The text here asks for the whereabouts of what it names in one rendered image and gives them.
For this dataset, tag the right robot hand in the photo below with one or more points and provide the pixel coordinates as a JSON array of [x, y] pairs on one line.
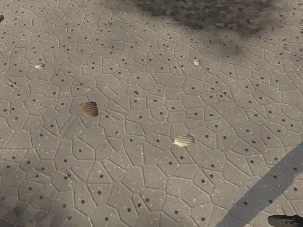
[[285, 221]]

